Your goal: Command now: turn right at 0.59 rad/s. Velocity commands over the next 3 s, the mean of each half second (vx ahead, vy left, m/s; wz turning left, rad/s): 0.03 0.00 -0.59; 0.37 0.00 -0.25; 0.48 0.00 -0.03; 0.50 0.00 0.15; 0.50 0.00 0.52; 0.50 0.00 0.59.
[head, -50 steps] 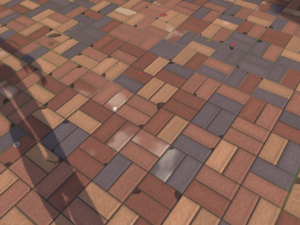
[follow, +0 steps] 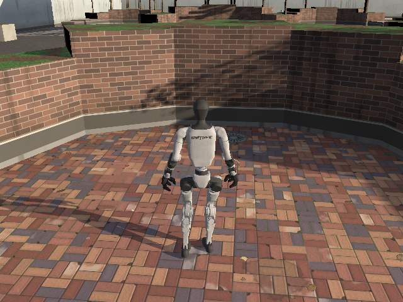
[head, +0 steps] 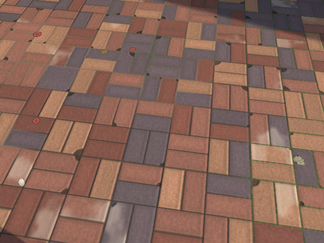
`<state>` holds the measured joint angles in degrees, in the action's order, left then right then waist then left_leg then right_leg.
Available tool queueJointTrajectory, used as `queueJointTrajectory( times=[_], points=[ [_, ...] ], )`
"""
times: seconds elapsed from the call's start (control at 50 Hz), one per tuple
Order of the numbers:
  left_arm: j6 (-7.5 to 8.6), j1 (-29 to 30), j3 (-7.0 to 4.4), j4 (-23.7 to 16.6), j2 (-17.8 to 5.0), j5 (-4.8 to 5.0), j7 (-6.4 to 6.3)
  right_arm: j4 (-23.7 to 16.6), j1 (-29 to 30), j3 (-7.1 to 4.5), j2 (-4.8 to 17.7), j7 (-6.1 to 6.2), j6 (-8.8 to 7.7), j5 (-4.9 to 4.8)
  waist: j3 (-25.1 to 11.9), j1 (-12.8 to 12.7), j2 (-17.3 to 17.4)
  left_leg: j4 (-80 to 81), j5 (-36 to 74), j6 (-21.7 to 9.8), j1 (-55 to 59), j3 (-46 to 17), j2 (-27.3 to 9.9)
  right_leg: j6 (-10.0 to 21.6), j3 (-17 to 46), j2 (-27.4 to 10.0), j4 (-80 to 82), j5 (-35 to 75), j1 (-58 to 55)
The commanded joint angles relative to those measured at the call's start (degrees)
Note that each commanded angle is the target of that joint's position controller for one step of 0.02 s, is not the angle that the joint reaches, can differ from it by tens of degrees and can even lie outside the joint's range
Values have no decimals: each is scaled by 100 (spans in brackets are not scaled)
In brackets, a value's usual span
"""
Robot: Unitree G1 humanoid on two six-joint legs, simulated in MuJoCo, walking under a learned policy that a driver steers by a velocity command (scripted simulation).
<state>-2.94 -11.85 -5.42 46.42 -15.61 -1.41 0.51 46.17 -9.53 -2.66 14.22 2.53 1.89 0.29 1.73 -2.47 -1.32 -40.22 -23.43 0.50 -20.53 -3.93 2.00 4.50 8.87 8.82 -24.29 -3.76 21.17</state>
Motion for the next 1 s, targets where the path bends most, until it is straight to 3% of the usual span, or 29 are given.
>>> queueJointTrajectory(
  times=[0.02,0.04,0.06,0.08,0.1,0.12,0.14,0.18,0.26,0.38,0.44,0.48,0.5,0.52,0.54,0.56,0.58,0.62,0.68,0.8,0.9,0.94,0.96,0.98,1.0],
  points=[
    [14,285,-188,-371,-790,72,7,-175,-847,-104,467,72,-147,-46,-472,439,-622,1555,361,-245,1053,168,248,328,1973,-1267,893,-1512,-116],
    [27,286,-146,-425,-640,134,-14,-162,-1005,-164,718,125,-187,11,-411,479,-281,2427,352,-371,1562,-231,-223,-24,1674,-902,557,-2032,321],
    [51,116,-70,-548,-294,238,-33,-330,-840,-302,1371,164,-189,117,-510,302,1031,3044,-534,-859,1910,-1936,-1766,-377,666,-144,-857,-2656,1094],
    [100,125,-150,-459,-613,53,-80,-534,-88,-318,1498,136,-179,196,-21,211,1275,3262,-21,-1305,1021,-2591,-2521,-451,-283,194,-2203,-2673,1549],
    [118,164,-222,-414,-875,-69,-58,-584,-17,-209,1052,111,-190,190,-28,127,711,2956,986,-1398,664,-2058,-2320,-493,-160,-223,-3054,-2445,1105],
    [104,-51,-224,-317,-789,-66,-10,-611,231,-121,765,88,-211,142,-56,-91,539,2715,1766,-1209,588,-1366,-1890,-492,-190,-219,-3506,-2129,934],
    [53,-266,-212,-231,-729,-72,30,-664,348,-96,700,68,-222,114,-149,-173,651,2549,2280,-1057,781,-847,-1583,-530,-254,-234,-3931,-1915,939],
    [-40,-369,-179,-182,-698,-31,133,-728,221,-85,690,45,-215,119,-243,-53,916,2284,3262,-1043,1217,-288,-1380,-662,-475,-306,-4309,-1896,1159],
    [-110,291,-58,-459,-552,34,212,-542,-594,-177,895,20,-197,116,-245,450,960,2004,4149,-1203,2226,-121,-1609,-867,-691,-545,-3555,-2010,1521],
    [-136,523,60,-711,-466,126,257,-523,-510,-288,1154,-120,-174,146,-335,509,1254,1721,4317,-1135,1846,366,-1775,-633,-1207,-683,-2051,-2248,278],
    [-102,585,71,-842,-537,104,285,-492,-563,-353,1304,-190,-168,173,-401,523,1307,1898,1941,-1006,1488,311,-1915,-353,-1442,-635,-1214,-2187,-339],
    [-17,-10,45,-635,-564,18,267,-519,-371,-339,1217,-193,-142,135,-353,117,828,1299,307,-701,471,615,-1749,-99,-1467,-455,-118,-1772,-1650],
    [80,-727,-64,-388,-911,-43,205,-575,-383,-241,861,-214,-122,162,-510,-161,-396,-175,-560,-410,-558,1192,-1306,148,-211,-1138,605,-2549,-2655],
    [172,-1184,-208,-506,-1700,18,177,-1073,74,-74,353,-276,-118,227,-379,-378,-1868,-1796,-1774,-80,-2550,1428,-268,926,2954,-2981,1411,-3844,-3180],
    [195,-1241,-166,-449,-1465,10,123,-1144,523,-156,794,-286,-130,327,119,-595,-991,-2165,-1269,-123,-2867,437,-413,1360,3127,-3104,1649,-3609,-2518],
    [202,-944,-28,-423,-1107,15,68,-1085,486,-206,924,-368,-170,174,454,-292,-729,-2142,-526,-161,-2734,326,-638,1272,2476,-2817,1649,-3642,-2191],
    [247,-637,74,-435,-824,36,26,-905,238,-215,957,-445,-256,92,614,-38,-566,-1886,123,-135,-2428,321,-739,1022,1856,-2406,1724,-3095,-1940],
    [396,-402,154,-449,-664,53,-48,-551,-227,-214,925,-511,-309,245,430,173,-557,-1708,840,-24,-1905,463,-756,768,956,-1874,1723,-1321,-1991],
    [582,-727,150,-253,-741,100,13,-448,-287,-187,779,-539,-261,235,146,210,-296,-1669,1184,57,-1859,582,-689,773,459,-1796,1560,278,-2236],
    [644,-1324,171,100,-738,67,-15,-730,697,-100,590,-556,-261,191,508,-125,-337,-664,1715,102,-2316,691,-664,810,280,-1836,1684,451,-2405],
    [707,-1534,187,389,-819,42,-90,-977,1144,-37,523,-567,-331,152,651,-128,-363,305,1682,-239,-1744,817,-459,731,165,-2060,1515,1604,-2539],
    [725,-1321,189,428,-891,27,-118,-878,705,-64,570,-502,-353,128,469,165,-390,598,1425,-475,-866,904,-219,566,-11,-2057,1096,2939,-2480],
    [731,-1260,177,458,-952,7,-125,-722,197,-116,670,-430,-364,118,149,392,-409,659,1221,-587,-147,983,9,470,-107,-2003,496,3988,-2474],
    [715,-1196,172,487,-985,2,-116,-436,-691,-182,771,-351,-404,117,-353,808,-254,1006,1287,-714,932,1046,186,360,-314,-1805,-595,4421,-2312],
    [737,-1211,213,449,-895,27,-105,-192,-1650,-272,1043,-256,-463,212,-969,1198,11,1168,967,-914,2439,390,-435,267,-470,-1545,-2054,3233,-1375]
  ],
)
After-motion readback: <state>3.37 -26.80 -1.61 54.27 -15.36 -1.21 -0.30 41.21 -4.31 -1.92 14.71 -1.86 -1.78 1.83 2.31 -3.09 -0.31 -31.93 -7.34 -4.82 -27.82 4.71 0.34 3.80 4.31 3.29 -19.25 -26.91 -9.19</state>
